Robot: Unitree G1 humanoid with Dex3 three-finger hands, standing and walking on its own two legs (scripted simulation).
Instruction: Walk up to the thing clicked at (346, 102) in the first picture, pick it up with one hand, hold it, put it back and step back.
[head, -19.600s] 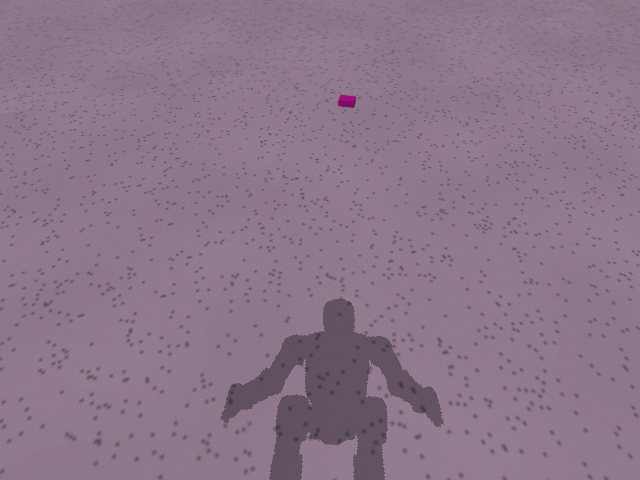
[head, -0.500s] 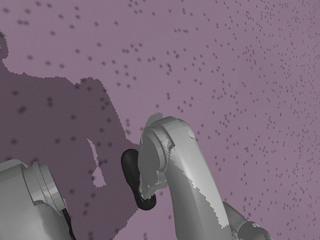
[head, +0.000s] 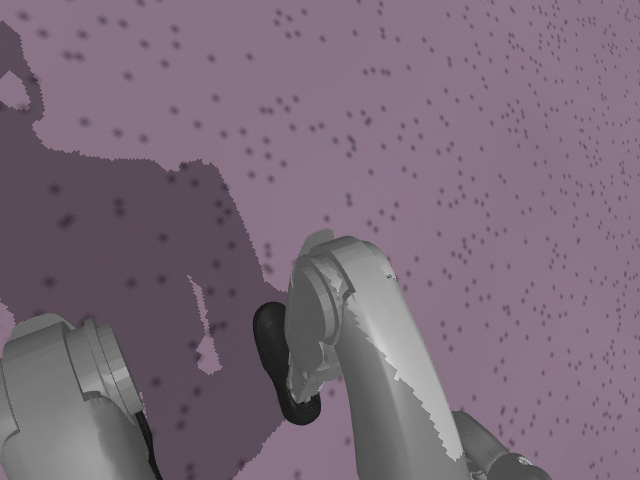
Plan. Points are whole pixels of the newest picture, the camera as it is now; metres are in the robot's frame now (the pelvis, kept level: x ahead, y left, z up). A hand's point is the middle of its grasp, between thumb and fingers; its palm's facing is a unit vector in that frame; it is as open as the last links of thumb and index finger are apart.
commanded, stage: settle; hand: left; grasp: from above
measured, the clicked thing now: out of the picture +0.46 +0.36 -0.26
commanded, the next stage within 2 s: lift in 0.54 s
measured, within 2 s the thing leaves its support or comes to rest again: neither
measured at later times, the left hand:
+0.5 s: hand out of the picture +0.45 +0.35 -0.13, palm faces -0.45 -0.07 -0.89, open 8.4 cm
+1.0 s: hand out of the picture +0.42 +0.35 -0.06, palm faces -0.47 -0.10 -0.88, open 8.4 cm
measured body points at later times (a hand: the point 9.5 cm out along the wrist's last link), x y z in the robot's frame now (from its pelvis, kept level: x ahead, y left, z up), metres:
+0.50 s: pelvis +0.00 -0.01 +0.02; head +0.23 +0.10 +0.39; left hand +0.47 +0.35 -0.08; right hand +0.08 -0.28 -0.06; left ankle +0.06 +0.12 -0.27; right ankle +0.12 -0.12 -0.27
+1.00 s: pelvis -0.01 +0.00 +0.06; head +0.21 +0.09 +0.45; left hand +0.44 +0.36 -0.01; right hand +0.08 -0.27 -0.04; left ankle +0.06 +0.12 -0.27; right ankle +0.12 -0.13 -0.27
